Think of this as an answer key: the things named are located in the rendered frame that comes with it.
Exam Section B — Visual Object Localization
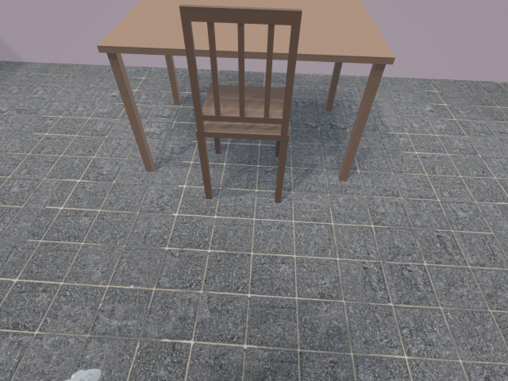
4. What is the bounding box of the chair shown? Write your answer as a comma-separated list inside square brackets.
[179, 5, 302, 203]

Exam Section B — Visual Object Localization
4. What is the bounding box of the table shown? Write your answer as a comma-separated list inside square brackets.
[97, 0, 395, 181]

